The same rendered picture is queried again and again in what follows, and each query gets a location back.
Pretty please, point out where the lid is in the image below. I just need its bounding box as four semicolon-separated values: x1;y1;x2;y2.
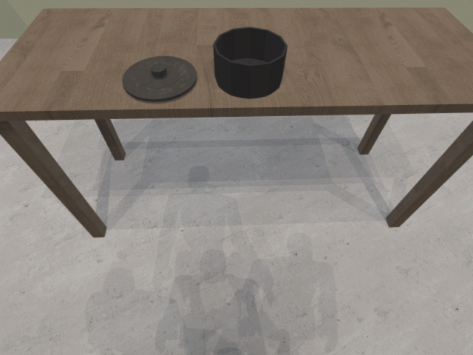
122;56;197;102

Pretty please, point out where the pot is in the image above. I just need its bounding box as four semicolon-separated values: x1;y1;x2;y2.
213;27;287;98

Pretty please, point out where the table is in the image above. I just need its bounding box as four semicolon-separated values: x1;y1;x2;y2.
0;7;473;237

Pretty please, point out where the knob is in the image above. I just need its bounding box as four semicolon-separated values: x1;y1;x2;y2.
150;64;167;77

